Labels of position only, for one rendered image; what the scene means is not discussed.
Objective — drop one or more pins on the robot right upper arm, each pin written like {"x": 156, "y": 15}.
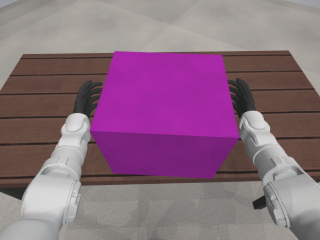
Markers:
{"x": 294, "y": 202}

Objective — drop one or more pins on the robot left upper arm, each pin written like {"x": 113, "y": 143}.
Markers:
{"x": 52, "y": 202}

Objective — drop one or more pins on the left robot hand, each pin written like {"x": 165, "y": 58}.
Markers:
{"x": 83, "y": 103}

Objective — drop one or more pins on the robot right forearm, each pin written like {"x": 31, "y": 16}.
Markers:
{"x": 265, "y": 152}

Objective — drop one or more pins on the robot left forearm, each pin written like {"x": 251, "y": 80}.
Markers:
{"x": 69, "y": 154}

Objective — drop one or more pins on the carton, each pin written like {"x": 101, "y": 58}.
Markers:
{"x": 165, "y": 114}

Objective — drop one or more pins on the table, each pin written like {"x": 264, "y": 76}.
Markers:
{"x": 41, "y": 91}

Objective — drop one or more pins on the right robot hand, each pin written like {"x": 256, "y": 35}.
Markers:
{"x": 243, "y": 98}

